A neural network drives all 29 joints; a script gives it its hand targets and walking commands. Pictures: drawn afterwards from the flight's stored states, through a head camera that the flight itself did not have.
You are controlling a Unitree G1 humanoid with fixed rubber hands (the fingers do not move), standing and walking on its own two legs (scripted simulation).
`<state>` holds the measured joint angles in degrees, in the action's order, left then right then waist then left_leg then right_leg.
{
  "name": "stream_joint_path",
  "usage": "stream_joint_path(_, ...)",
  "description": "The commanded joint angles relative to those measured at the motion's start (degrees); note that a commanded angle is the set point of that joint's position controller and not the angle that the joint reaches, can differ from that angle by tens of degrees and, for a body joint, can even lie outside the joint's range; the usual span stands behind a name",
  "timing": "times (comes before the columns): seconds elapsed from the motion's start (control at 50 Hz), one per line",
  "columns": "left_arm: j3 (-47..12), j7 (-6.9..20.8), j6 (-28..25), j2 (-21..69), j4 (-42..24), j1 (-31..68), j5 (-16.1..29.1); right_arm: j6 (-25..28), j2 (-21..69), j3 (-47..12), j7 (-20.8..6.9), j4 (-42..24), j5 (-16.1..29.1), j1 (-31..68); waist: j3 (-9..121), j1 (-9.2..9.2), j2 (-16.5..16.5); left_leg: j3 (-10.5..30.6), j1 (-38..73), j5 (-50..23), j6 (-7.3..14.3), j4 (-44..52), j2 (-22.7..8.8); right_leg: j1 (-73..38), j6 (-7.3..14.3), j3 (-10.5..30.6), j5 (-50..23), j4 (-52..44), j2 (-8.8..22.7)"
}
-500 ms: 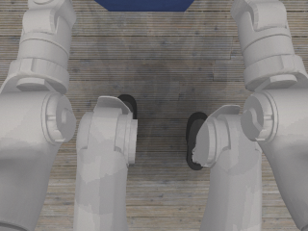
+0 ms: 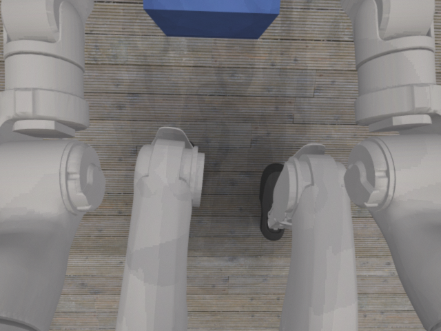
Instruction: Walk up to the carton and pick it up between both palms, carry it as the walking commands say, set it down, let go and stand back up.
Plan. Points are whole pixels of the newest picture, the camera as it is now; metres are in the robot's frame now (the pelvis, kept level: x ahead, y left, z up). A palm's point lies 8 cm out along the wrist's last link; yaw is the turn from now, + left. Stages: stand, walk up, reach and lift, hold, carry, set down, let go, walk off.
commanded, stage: set down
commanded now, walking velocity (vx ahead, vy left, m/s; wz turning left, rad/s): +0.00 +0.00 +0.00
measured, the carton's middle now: out of the picture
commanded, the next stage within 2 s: let go in 0.78 s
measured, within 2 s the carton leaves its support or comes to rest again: neither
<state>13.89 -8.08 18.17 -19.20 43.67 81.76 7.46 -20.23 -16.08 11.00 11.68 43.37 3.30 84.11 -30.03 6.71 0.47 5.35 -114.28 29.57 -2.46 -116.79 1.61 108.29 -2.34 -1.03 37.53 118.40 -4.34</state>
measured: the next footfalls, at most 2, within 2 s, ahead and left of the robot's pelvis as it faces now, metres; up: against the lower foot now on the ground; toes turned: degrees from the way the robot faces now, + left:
none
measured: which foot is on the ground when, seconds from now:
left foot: down 0.00-1.00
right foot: down 0.00-1.00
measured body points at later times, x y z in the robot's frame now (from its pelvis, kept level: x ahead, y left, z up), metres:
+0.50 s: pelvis +0.01 +0.00 +0.13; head +0.36 +0.06 +0.39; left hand +0.54 +0.27 +0.02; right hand +0.60 -0.07 +0.02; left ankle +0.14 +0.13 -0.39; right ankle +0.11 -0.12 -0.39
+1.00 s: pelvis +0.01 +0.00 +0.22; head +0.36 +0.06 +0.50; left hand +0.52 +0.28 +0.09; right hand +0.58 -0.08 +0.09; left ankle +0.14 +0.13 -0.39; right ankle +0.11 -0.12 -0.39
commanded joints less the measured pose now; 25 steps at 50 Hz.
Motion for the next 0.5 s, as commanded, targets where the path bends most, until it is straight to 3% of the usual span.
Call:
stream_joint_path(0.0, -0.5, -0.3, -0.1, -14.0, -17.2, 14.4, 0.0, 0.3, -11.4, -1.5, -0.2, -15.1, 6.2, 14.3, 121.9, -0.36, 1.5, -10.2, 60.8, -25.5, 1.0, 18.4, 2.4, -34.4, 1.0, -5.1, -19.1, -20.5, -2.8)
stream_joint_path(0.02, -0.2, -0.1, 0.4, -13.6, -18.2, 13.9, 0.6, -0.1, -12.0, -0.9, -0.1, -16.5, 5.4, 13.5, 125.7, -1.44, 1.8, -10.3, 62.3, -26.2, 0.8, 18.9, 2.4, -37.7, 1.0, -4.8, -19.8, -21.7, -2.9)
stream_joint_path(0.04, -0.3, 0.0, 0.7, -13.3, -19.6, 11.9, 0.3, -0.3, -12.0, -0.8, -0.2, -19.2, 5.7, 12.8, 127.3, -0.83, 1.0, -10.4, 62.8, -28.6, 0.8, 19.6, 2.8, -39.6, 0.8, -4.8, -22.1, -22.0, -3.0)
stream_joint_path(0.08, 0.7, 0.2, 1.1, -15.1, -22.0, 10.8, -1.1, -0.9, -11.8, 0.5, 0.0, -21.1, 5.2, 10.4, 129.5, -0.73, 2.4, -10.2, 64.7, -30.2, 0.7, 21.1, 2.9, -41.5, 0.9, -4.4, -23.7, -23.7, -3.3)
stream_joint_path(0.1, -0.2, 0.3, 1.8, -14.3, -19.5, 10.4, -0.6, -1.5, -11.9, 0.1, -0.4, -18.9, 5.2, 9.7, 127.7, -1.18, 2.2, -9.6, 65.5, -31.1, 0.5, 22.6, 2.8, -40.5, 0.7, -4.6, -23.8, -24.7, -3.4)
stream_joint_path(0.14, -0.2, 0.7, 2.3, -14.1, -21.3, 10.1, 0.1, -2.2, -12.2, 0.8, -0.6, -18.6, 4.9, 7.9, 127.7, -1.65, 3.1, -9.2, 67.5, -32.3, 0.2, 24.3, 2.8, -41.0, 1.0, -4.1, -24.2, -26.7, -3.4)
stream_joint_path(0.2, 0.3, 0.9, 2.8, -16.0, -26.3, 11.4, 0.5, -2.7, -13.1, 1.3, -0.6, -24.2, 5.5, 8.8, 132.1, -1.86, 3.1, -9.5, 71.4, -33.8, 0.3, 26.5, 3.3, -46.4, 1.0, -3.7, -26.6, -29.7, -3.7)
stream_joint_path(0.22, -0.4, 1.1, 3.1, -15.8, -23.9, 10.3, 0.8, -3.0, -12.3, 0.5, -0.8, -23.6, 5.7, 9.3, 129.0, -1.64, 1.3, -9.3, 69.4, -32.6, 0.5, 27.5, 3.0, -45.5, 0.6, -3.9, -25.4, -30.6, -3.7)
stream_joint_path(0.24, -0.3, 1.4, 3.5, -15.8, -24.9, 11.6, 1.3, -3.4, -12.4, 1.3, -0.8, -23.2, 5.2, 8.8, 130.0, -2.56, 1.5, -8.9, 71.1, -32.9, 0.5, 28.5, 3.0, -46.8, 0.8, -3.9, -25.8, -31.2, -3.8)
stream_joint_path(0.26, -0.2, 1.6, 3.8, -16.5, -23.8, 11.2, 1.0, -3.7, -12.1, 0.8, -0.7, -22.9, 5.7, 8.9, 129.7, -1.76, 2.0, -9.4, 70.5, -32.0, 0.4, 29.1, 3.2, -47.8, 0.8, -3.5, -25.7, -32.3, -3.6)
stream_joint_path(0.3, -0.6, 1.7, 4.0, -15.2, -24.5, 11.0, 1.4, -3.9, -12.5, 1.1, -1.0, -23.5, 5.4, 9.1, 129.9, -2.37, 0.9, -8.8, 72.3, -32.5, 0.5, 31.6, 3.1, -49.2, 0.8, -3.7, -25.6, -34.0, -3.6)
stream_joint_path(0.32, -1.6, 1.9, 4.1, -15.5, -25.5, 11.4, 1.4, -4.0, -12.9, 1.6, -1.2, -24.0, 6.0, 9.5, 129.9, -2.39, 2.9, -8.6, 74.5, -33.1, 0.4, 32.8, 2.8, -48.9, 0.8, -3.8, -25.2, -34.9, -3.6)
stream_joint_path(0.38, -0.3, 2.0, 4.6, -15.8, -22.3, 10.5, -0.2, -4.5, -12.7, 1.7, -1.4, -19.1, 5.1, 7.1, 127.6, -1.81, 2.9, -9.1, 74.7, -31.9, 0.1, 35.5, 2.9, -50.4, 1.1, -3.4, -25.0, -38.2, -3.4)
stream_joint_path(0.4, -1.0, 2.0, 4.8, -15.7, -23.3, 10.8, 0.3, -4.6, -13.0, 2.2, -1.5, -19.3, 4.7, 7.8, 128.2, -3.06, 2.4, -8.6, 76.5, -31.6, 0.1, 37.1, 2.6, -51.2, 1.0, -3.7, -24.8, -39.2, -3.8)
stream_joint_path(0.48, -2.3, 2.5, 5.4, -14.9, -22.4, 10.8, 0.5, -5.0, -13.2, 2.4, -1.6, -20.0, 5.1, 8.6, 127.6, -2.97, 3.5, -8.7, 80.1, -32.3, 0.0, 41.4, 2.6, -54.7, 1.1, -3.6, -25.7, -43.7, -3.3)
